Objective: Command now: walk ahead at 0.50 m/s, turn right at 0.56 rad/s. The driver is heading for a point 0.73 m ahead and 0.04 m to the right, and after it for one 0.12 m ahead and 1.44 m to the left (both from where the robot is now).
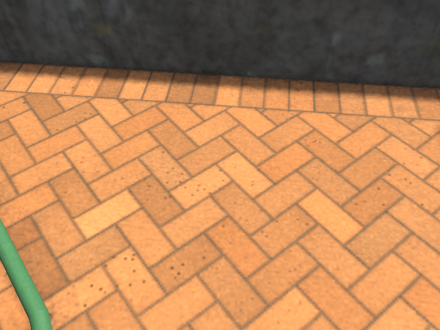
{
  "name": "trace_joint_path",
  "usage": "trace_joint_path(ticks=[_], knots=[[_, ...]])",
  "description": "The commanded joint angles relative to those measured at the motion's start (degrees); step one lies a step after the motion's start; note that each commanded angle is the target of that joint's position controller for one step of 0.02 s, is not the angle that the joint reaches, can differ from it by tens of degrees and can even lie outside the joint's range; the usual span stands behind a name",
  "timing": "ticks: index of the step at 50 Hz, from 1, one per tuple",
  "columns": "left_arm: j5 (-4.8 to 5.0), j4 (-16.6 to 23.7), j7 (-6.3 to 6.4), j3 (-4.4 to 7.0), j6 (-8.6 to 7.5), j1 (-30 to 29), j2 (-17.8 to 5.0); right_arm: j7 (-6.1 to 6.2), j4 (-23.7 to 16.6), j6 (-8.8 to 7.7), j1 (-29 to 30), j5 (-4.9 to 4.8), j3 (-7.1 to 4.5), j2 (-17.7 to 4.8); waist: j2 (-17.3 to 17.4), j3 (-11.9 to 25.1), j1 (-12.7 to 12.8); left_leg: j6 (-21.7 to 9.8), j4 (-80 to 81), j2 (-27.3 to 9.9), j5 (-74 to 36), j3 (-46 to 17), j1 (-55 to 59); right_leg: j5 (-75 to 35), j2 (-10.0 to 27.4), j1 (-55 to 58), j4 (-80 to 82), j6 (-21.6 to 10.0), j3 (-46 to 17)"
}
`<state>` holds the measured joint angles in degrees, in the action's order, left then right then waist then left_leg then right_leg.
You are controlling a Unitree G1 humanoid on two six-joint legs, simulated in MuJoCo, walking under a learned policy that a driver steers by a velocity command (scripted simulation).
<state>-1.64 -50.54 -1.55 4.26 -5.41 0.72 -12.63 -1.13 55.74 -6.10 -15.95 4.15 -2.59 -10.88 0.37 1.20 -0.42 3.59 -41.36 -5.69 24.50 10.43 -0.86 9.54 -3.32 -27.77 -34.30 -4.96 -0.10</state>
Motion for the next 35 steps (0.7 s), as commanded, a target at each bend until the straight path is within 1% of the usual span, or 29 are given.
trace_joint_path(ticks=[1, 2, 3, 4, 5, 6, 7, 8, 9, 11, 12, 13, 15, 16, 17, 19, 20, 21, 22, 23, 24, 25, 26, 27, 28, 29, 30, 34, 35], knots=[[-0.62, -5.3, 1.37, 4.55, -0.13, 23.2, -12.5, -2.31, -5.2, -0.51, 2.9, -0.39, -1.54, -5.8, -5.0, 6.3, 9.5, -1.7, -30.7, 5.0, 2.0, -14.8, -42.9, -10.5, 14.1, 46.7, 15.5, -12.7, -30.0], [-0.75, -5.0, 1.35, 3.90, -0.45, 21.3, -10.7, -2.25, -6.0, -1.02, 3.4, -0.01, -1.74, -6.2, -4.0, 5.3, 8.0, -3.2, -31.8, 3.5, 0.5, -16.5, -42.6, -12.5, 14.6, 41.1, 15.9, -13.2, -28.2], [-0.17, -4.7, 0.73, 3.14, -0.89, 19.6, -7.0, -1.81, -6.3, -1.50, 2.6, 0.52, -1.51, -5.1, -3.7, 3.5, 6.1, -4.1, -31.0, 1.9, -1.4, -17.5, -40.6, -14.3, 14.6, 34.8, 16.1, -14.0, -26.7], [0.26, -4.2, 0.11, 2.47, -1.02, 17.5, -4.6, -1.48, -6.4, -1.35, 1.0, 0.58, -0.66, -1.9, -3.4, 4.8, 3.8, -4.6, -28.3, 0.4, -3.5, -17.9, -36.3, -15.4, 14.1, 29.4, 18.0, -14.8, -25.7], [-0.03, -3.2, -0.45, 1.85, -0.88, 15.9, -2.5, -1.13, -6.5, -0.95, 2.1, 0.35, -0.60, -1.2, -0.6, 3.2, 2.7, -4.1, -26.9, -0.1, -4.1, -17.4, -34.3, -14.1, 14.0, 24.7, 19.9, -15.0, -25.6], [6.39, 0.8, 1.51, 1.65, -0.70, 10.9, -4.3, 1.85, -12.2, -2.46, 11.9, -6.46, -2.13, -6.4, -0.6, 3.0, 1.0, -2.9, -24.3, 1.6, -4.8, -15.7, -36.5, -12.3, 13.2, 23.0, 21.8, -14.2, -27.6], [6.17, 1.7, 2.43, 1.63, -0.51, 9.9, -5.9, 2.83, -12.3, -2.79, 12.0, -6.42, -2.13, -6.7, 0.0, 2.3, 0.1, -2.3, -19.7, 0.5, -4.9, -16.6, -38.0, -9.3, 14.3, 22.0, 22.1, -13.6, -27.0], [4.10, 2.5, 2.89, 1.53, 0.02, 11.0, -6.4, 3.10, -12.6, -2.66, 12.8, -5.61, -1.93, -5.7, 1.0, 1.5, 0.4, -1.6, -14.2, -0.1, -7.2, -16.3, -38.0, -5.2, 14.4, 19.9, 23.0, -13.0, -25.7], [3.32, 3.0, 3.27, 1.95, 0.46, 12.5, -7.8, 3.21, -12.5, -2.40, 13.7, -4.74, -1.64, -4.6, -0.4, 0.4, 1.3, -1.2, -8.5, 0.5, -11.1, -15.4, -36.4, -2.2, 12.8, 16.9, 23.5, -12.2, -23.8], [2.72, 3.4, 3.24, 2.36, 0.75, 14.5, -8.9, 2.69, -11.8, -1.91, 14.7, -4.11, -1.19, -3.4, -4.0, -1.5, 2.4, -1.1, 1.7, 2.6, -21.7, -12.9, -27.9, 0.3, 8.9, 8.5, 23.7, -10.2, -18.1], [2.31, 3.9, 3.19, 2.58, 0.92, 15.3, -9.3, 2.65, -11.2, -1.61, 13.9, -4.87, -1.58, -3.9, -5.5, -1.4, 2.1, -1.8, 3.7, 3.7, -28.4, -12.1, -23.2, -1.7, 7.8, 3.9, 21.8, -9.4, -16.3], [2.55, 3.4, 2.93, 2.56, 0.92, 17.3, -8.7, 2.51, -10.8, -1.28, 13.8, -4.90, -1.66, -4.2, -5.5, -0.9, 2.8, -1.9, 3.9, 4.5, -31.5, -11.4, -20.3, -0.6, 8.1, 2.6, 21.8, -9.1, -16.1], [3.53, 2.8, 2.63, 2.28, 0.92, 19.3, -7.2, 2.43, -11.0, -0.66, 14.4, -4.97, -1.96, -5.0, -6.1, -1.7, 3.1, -2.7, 5.7, 3.9, -30.4, -12.7, -20.0, 3.9, 9.2, 4.6, 19.9, -8.3, -17.7], [3.78, 2.9, 2.37, 2.45, 0.61, 19.6, -7.5, 2.41, -11.8, -0.60, 15.9, -5.39, -2.31, -6.8, -5.5, -2.6, 3.0, -2.8, 7.6, 3.6, -27.9, -13.1, -21.3, 6.2, 10.4, 6.7, 18.6, -7.9, -19.2], [3.87, 2.9, 2.59, 2.50, 0.48, 19.7, -7.4, 2.40, -12.3, -0.59, 16.7, -5.46, -2.59, -7.7, -5.7, -3.1, 2.9, -3.2, 8.7, 3.3, -25.7, -13.4, -21.9, 7.0, 11.1, 9.0, 16.9, -7.3, -20.3], [3.19, 3.3, 2.86, 2.45, 0.42, 19.7, -6.8, 2.19, -11.7, -0.96, 13.0, -5.37, -3.11, -8.8, -6.8, -2.5, 0.3, -4.8, 10.1, 3.8, -20.1, -12.0, -19.2, 2.4, 11.1, 12.1, 11.7, -5.8, -20.5], [3.07, 4.0, 2.82, 2.03, 0.33, 19.2, -5.5, 2.16, -9.8, -1.30, 6.3, -5.08, -3.83, -9.9, -6.6, 0.0, -2.9, -6.2, 10.5, 4.4, -17.5, -11.5, -12.1, -5.5, 8.8, 11.5, 4.6, -4.7, -19.1], [2.79, 5.0, 2.45, 1.03, 0.13, 18.9, -2.4, 1.85, -7.4, -1.75, -3.7, -4.76, -4.66, -12.4, 0.2, 5.4, -6.8, -9.2, 12.3, -2.4, -14.2, -19.5, 0.5, -4.5, 4.1, 5.1, -13.8, -2.5, -13.3], [3.84, 5.1, 2.02, 0.19, -0.95, 29.0, 1.8, 1.20, -5.5, -1.36, -9.9, -3.95, -5.97, -18.4, 23.5, 10.9, -2.6, -20.9, 23.6, -16.0, -4.0, -50.0, 15.4, 21.5, -5.1, -12.6, -36.5, 1.8, -6.9], [3.96, 5.0, 2.08, 0.82, -1.11, 26.7, -3.9, 0.66, -5.3, -1.40, -8.3, -5.04, -4.54, -13.1, 18.1, 9.3, -2.8, -21.3, 27.5, -17.8, 12.7, -60.3, 13.5, 22.0, -0.3, -22.3, -43.9, 0.5, -10.4], [3.43, 6.7, 2.42, 1.81, -1.00, 17.7, -8.5, 0.87, -7.3, -1.32, -2.3, -5.34, -3.35, -9.2, 9.5, 2.3, -4.5, -18.1, 27.4, -15.4, 12.0, -51.0, 5.1, 14.6, 3.3, -23.6, -43.4, -0.5, -9.6], [2.34, 7.7, 2.81, 1.86, -0.41, 13.5, -8.0, 0.73, -8.1, -0.84, 1.8, -4.15, -2.66, -8.6, 4.1, 0.9, -3.2, -16.5, 27.4, -12.5, 4.4, -42.9, -2.2, 9.1, 5.9, -20.3, -40.8, -0.4, -6.9], [1.21, 8.0, 3.05, 2.01, 0.01, 12.4, -7.1, 0.52, -7.9, -0.59, 3.7, -3.41, -2.20, -7.9, 2.9, 0.7, -2.0, -16.1, 27.8, -10.3, -2.6, -38.4, -6.7, 6.7, 7.5, -17.4, -37.4, 0.0, -6.5], [1.32, 8.2, 3.02, 2.20, 0.45, 13.3, -6.2, 0.56, -7.4, -0.50, 4.2, -3.07, -1.68, -6.8, 4.6, 1.6, -0.2, -15.2, 28.4, -8.0, -7.8, -34.0, -9.6, 5.1, 9.0, -13.7, -34.3, 0.2, -6.3], [1.80, 8.1, 2.98, 2.11, 0.82, 13.9, -5.2, 0.57, -6.6, -0.45, 3.5, -3.28, -1.40, -6.0, 6.1, 1.9, 0.2, -15.0, 29.0, -6.5, -11.5, -30.9, -10.8, 4.9, 9.3, -11.8, -32.0, 0.6, -5.4], [1.94, 8.3, 3.03, 1.95, 0.93, 13.3, -4.4, 0.67, -5.8, -0.48, 2.3, -3.71, -1.42, -6.3, 5.7, 2.0, 0.1, -15.4, 29.5, -5.9, -15.8, -28.7, -10.6, 4.2, 9.3, -11.9, -29.8, 1.1, -4.4], [1.86, 8.9, 3.10, 1.87, 0.93, 11.6, -4.1, 0.94, -5.2, -0.53, 1.1, -4.07, -1.64, -7.3, 4.8, 1.9, -0.1, -15.7, 30.0, -6.0, -19.8, -27.3, -9.8, 2.6, 9.5, -13.1, -27.1, 1.7, -3.9], [1.69, 10.7, 2.80, 1.22, 0.90, 5.3, -3.4, 1.82, -3.6, -0.25, -2.0, -4.57, -2.09, -10.4, 2.9, 2.5, -1.0, -15.9, 31.3, -6.4, -26.8, -23.8, -5.7, -5.9, 9.9, -15.5, -16.0, 3.6, -3.5], [1.91, 10.9, 2.34, 0.83, 0.99, 4.1, -2.4, 1.71, -3.2, -0.15, -3.8, -4.80, -2.00, -9.7, 2.9, 2.9, -1.6, -15.9, 31.8, -6.4, -25.3, -22.7, -4.4, -7.2, 9.7, -14.7, -13.2, 3.9, -3.1]])
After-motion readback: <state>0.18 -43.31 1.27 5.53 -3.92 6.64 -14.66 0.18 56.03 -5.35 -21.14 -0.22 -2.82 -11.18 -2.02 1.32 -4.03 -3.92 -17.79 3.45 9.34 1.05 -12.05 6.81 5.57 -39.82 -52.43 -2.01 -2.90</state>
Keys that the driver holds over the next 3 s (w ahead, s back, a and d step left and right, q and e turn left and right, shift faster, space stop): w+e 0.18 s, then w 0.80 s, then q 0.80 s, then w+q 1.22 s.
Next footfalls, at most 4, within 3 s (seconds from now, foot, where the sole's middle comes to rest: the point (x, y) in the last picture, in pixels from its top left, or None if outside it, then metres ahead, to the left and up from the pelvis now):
0.42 left None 0.40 0.13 -0.76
0.98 right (286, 292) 0.61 -0.16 -0.76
1.46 left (215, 247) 0.77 0.06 -0.76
1.90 right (284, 249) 0.76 -0.17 -0.76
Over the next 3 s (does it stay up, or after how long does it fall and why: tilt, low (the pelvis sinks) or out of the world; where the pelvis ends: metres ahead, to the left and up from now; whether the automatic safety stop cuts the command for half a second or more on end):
stays up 1.07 0.26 0.01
